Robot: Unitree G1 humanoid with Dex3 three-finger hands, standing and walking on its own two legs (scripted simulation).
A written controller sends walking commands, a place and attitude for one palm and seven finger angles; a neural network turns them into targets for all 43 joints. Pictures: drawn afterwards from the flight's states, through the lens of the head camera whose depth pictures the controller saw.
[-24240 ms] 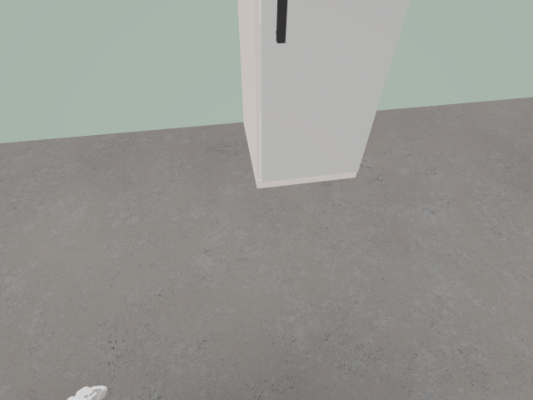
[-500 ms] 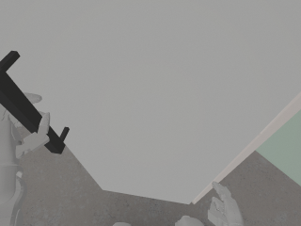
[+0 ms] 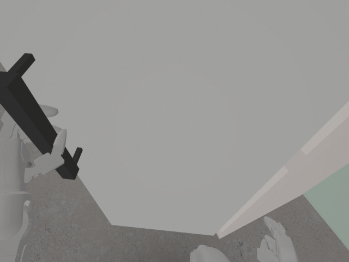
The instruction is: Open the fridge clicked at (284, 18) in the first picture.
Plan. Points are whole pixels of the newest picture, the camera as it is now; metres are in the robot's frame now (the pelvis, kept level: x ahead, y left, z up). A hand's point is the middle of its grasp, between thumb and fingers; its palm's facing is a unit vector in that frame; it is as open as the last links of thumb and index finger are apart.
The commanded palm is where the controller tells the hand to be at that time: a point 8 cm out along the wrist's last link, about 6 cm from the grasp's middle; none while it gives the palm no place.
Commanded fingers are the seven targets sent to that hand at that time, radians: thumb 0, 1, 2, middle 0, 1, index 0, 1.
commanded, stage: walk backward, drawing the door open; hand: left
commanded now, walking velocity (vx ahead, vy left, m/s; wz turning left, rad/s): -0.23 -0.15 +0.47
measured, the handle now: (52, 128) +0.31 +0.24 +0.16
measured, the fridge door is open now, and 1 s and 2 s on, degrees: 61 75 73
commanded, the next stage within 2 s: stop walking and hold the door back in 0.22 s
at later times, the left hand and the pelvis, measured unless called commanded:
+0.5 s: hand (42, 243) +0.13 +0.19 +0.16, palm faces +0.59 -0.74 -0.33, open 6.5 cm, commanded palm +0.11 +0.24 +0.16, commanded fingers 0.00 0.90 0.90 -0.45 -1.40 -0.45 -1.40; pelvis -0.08 -0.12 +0.01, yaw +16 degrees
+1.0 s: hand (43, 219) +0.16 +0.19 +0.16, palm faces +0.52 -0.81 -0.27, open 6.2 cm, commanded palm +0.11 +0.24 +0.16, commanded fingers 0.00 0.90 0.90 -0.45 -1.40 -0.45 -1.40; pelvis -0.16 -0.14 +0.00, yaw +17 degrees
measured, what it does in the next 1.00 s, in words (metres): walks backwards, turning left: right foot, then left foot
